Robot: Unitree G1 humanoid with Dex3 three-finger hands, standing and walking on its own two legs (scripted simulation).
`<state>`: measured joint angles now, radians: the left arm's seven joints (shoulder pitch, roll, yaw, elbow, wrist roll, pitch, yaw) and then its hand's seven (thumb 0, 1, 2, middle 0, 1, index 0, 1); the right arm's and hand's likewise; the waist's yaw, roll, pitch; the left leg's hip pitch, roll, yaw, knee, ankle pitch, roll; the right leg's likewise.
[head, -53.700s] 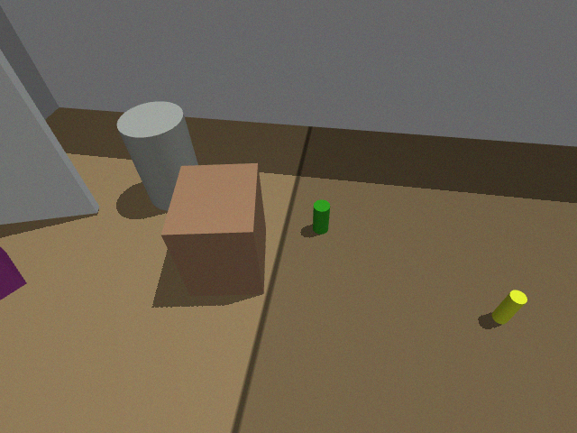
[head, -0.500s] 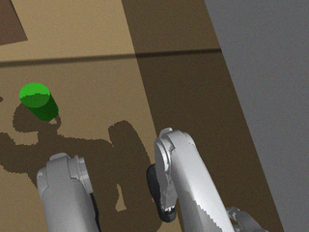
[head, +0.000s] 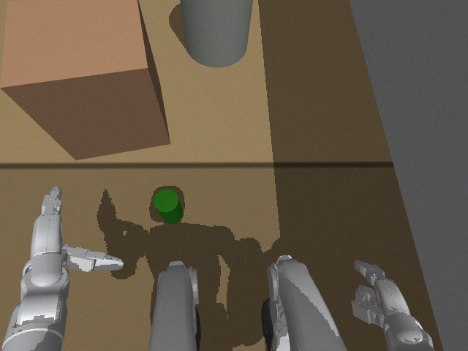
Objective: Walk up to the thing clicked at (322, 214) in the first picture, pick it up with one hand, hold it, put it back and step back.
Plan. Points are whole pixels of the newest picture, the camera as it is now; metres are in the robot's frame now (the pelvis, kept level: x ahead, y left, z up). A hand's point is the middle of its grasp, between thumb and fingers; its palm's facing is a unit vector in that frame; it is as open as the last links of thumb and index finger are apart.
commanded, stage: home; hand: left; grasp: from the side
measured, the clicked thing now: (169, 207) +0.49 +0.19 -0.47
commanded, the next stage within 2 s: none
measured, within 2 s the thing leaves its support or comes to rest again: neither
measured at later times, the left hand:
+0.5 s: hand (64, 301) +0.23 +0.21 +0.09, palm faces +0.14 -0.93 -0.33, open 16.9 cm
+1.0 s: hand (53, 331) +0.20 +0.19 +0.13, palm faces +0.16 -0.95 -0.28, open 17.0 cm
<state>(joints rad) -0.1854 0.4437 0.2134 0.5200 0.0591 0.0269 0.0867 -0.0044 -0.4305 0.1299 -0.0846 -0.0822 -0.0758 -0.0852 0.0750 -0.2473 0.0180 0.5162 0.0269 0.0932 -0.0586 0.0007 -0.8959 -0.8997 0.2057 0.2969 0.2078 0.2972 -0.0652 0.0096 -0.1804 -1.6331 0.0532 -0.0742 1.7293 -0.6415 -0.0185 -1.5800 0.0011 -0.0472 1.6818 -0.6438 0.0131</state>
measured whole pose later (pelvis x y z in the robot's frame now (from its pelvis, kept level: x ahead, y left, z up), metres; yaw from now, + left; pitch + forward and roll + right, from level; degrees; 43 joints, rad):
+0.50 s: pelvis +0.04 +0.00 +0.16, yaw +2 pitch +12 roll -3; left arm 0.35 0.23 0.01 0.12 -0.02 0.25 0.18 0.00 -0.46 0.12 -0.10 -0.09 -0.09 -0.10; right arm 0.29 -0.21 0.02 0.49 0.04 -0.02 -0.16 0.01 -0.89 -0.90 0.21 0.30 0.21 0.30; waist -0.05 0.04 -0.16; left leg -0.82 0.05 -0.03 1.09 -0.49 -0.01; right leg -0.77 0.00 -0.04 1.04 -0.48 0.02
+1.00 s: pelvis +0.04 +0.00 +0.17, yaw +4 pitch +8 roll -2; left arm 0.48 0.22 -0.02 -0.04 -0.01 0.27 0.15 0.00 -0.45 0.12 -0.07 -0.07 -0.06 -0.08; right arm 0.28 -0.21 0.04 0.49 0.01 -0.11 -0.18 0.01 -0.89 -0.90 0.21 0.30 0.21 0.30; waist -0.02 0.03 -0.11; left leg -0.66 0.04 -0.04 0.98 -0.45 -0.02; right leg -0.61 -0.01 -0.05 0.93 -0.45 0.02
